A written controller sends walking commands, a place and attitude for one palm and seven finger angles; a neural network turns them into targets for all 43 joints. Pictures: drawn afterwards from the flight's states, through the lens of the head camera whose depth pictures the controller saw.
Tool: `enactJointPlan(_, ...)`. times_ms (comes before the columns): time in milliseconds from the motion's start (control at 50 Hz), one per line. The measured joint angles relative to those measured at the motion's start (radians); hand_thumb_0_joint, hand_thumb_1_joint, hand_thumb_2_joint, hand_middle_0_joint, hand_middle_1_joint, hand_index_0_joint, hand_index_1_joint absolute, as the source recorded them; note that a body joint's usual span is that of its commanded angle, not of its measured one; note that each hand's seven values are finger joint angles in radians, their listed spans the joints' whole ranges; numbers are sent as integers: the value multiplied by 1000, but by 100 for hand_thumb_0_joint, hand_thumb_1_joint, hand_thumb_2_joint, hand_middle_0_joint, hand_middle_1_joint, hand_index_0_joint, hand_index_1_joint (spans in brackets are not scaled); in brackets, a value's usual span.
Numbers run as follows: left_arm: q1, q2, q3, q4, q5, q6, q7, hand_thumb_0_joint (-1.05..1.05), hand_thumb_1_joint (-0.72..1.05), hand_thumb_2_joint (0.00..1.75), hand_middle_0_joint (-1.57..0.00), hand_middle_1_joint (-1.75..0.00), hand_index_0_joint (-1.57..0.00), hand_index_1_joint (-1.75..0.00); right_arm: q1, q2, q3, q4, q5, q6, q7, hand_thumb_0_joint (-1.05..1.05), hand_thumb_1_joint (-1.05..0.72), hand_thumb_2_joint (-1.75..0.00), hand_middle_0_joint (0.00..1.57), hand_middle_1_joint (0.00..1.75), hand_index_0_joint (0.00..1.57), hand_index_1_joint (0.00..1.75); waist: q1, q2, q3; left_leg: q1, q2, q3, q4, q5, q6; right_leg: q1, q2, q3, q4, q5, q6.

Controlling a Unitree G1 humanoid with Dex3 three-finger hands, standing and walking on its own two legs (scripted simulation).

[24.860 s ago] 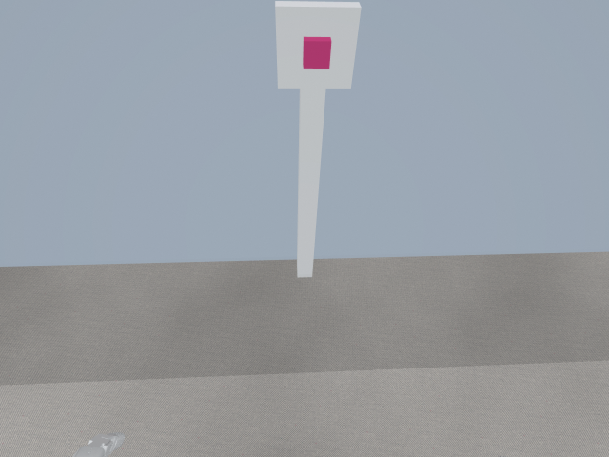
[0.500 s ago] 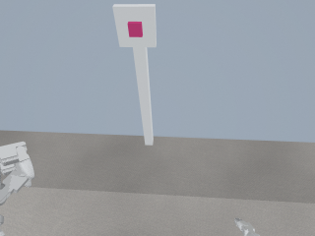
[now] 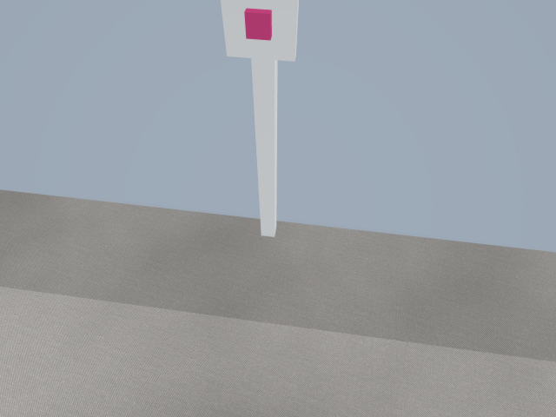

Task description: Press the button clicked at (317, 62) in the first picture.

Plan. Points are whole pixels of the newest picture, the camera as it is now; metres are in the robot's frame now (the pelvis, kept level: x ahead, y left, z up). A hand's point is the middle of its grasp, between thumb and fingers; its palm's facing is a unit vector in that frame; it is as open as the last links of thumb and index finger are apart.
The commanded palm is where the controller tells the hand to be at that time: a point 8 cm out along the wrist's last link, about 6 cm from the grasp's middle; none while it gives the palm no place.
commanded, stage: let the arm hang, fingers relaxed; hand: left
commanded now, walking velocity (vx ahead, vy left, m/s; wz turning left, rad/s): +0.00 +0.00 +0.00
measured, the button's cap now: (258, 23) +0.86 +0.09 +0.14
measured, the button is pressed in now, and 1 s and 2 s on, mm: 0 0 0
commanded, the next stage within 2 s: stand and wait in 0.72 s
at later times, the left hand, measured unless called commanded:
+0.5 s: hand out of the picture -0.01 +0.19 -0.16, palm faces +0.01 -0.98 -0.18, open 7.2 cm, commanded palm none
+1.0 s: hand out of the picture -0.01 +0.21 -0.16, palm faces +0.01 -0.98 -0.21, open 7.4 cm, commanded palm none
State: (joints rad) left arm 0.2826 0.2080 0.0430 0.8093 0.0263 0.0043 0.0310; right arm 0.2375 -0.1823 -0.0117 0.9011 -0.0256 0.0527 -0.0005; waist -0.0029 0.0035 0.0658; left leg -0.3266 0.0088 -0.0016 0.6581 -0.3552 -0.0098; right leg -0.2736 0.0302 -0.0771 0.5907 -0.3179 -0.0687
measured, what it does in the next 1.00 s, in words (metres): stands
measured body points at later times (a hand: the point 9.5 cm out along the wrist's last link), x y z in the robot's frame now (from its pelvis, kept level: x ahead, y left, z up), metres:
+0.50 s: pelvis -0.02 +0.02 +0.02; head -0.02 +0.02 +0.47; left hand -0.01 +0.24 -0.14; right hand -0.04 -0.19 -0.15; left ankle +0.01 +0.12 -0.73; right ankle +0.00 -0.08 -0.73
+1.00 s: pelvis -0.02 +0.03 +0.02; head -0.01 +0.03 +0.47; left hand -0.01 +0.27 -0.14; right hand -0.04 -0.19 -0.15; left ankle +0.01 +0.12 -0.73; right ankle +0.00 -0.08 -0.73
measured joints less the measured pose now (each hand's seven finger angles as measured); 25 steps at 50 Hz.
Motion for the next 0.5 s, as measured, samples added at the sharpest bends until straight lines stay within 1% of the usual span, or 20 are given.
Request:
enactJointPlan(20,4,3,-2,30,-3,3,-1,1,90,89,-84,-109,-85,-103,10,-1,-3,15,1,-1,-1,0,-91,-90,20,30,20,30,-2,12,-4,30,6,0,-51,66,4,8,6,-6,-11,5,3)
enactJointPlan(40,4,7,-2,62,-6,7,-1,1,90,89,-80,-105,-82,-99,15,2,-5,36,1,-4,-3,0,-91,-90,20,30,20,30,-4,16,-5,49,6,-1,-81,81,6,15,6,-9,-17,7,7)
enactJointPlan(120,5,4,-9,165,-11,20,1,1,90,90,-67,-87,-68,-84,24,11,-1,108,-1,-6,-13,0,-92,-90,20,30,20,30,7,14,-13,98,0,19,-146,91,12,63,2,11,-95,51,18)
enactJointPlan(200,-1,-17,-23,236,-16,19,-4,1,90,90,-53,-70,-53,-68,30,13,6,154,0,-18,-16,0,-92,-90,20,30,20,30,8,25,-24,129,-5,30,-211,128,19,91,-2,23,-159,91,26)
enactJointPlan(300,-11,-44,-32,290,-18,9,-6,1,90,90,-37,-50,-37,-49,39,24,11,199,0,-27,-16,0,-91,-90,20,30,20,30,6,24,-34,153,-12,39,-255,157,25,109,-7,31,-194,117,32)
enactJointPlan(400,-17,-65,-34,321,-17,5,-5,0,90,90,-27,-38,-26,-38,54,39,13,228,-1,-33,-19,0,-91,-90,20,30,20,30,1,15,-41,160,-15,46,-268,167,30,111,-11,38,-202,127,37)
enactJointPlan(500,-18,-74,-31,337,-16,3,-2,1,91,90,-22,-33,-22,-33,73,51,12,245,0,-37,-23,0,-91,-90,20,30,20,29,-2,9,-40,160,-19,50,-272,172,35,108,-15,42,-201,131,41)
